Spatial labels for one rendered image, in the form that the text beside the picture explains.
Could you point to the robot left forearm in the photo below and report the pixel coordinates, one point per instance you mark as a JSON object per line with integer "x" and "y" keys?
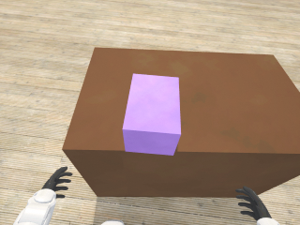
{"x": 39, "y": 209}

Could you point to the right robot hand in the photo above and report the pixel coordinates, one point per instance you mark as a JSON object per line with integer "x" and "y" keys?
{"x": 256, "y": 204}

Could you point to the carton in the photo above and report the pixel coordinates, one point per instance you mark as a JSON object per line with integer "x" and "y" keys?
{"x": 152, "y": 123}

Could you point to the left robot hand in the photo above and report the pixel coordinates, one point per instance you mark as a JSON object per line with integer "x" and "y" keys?
{"x": 54, "y": 181}

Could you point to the pedestal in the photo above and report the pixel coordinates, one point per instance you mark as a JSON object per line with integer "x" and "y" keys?
{"x": 239, "y": 118}

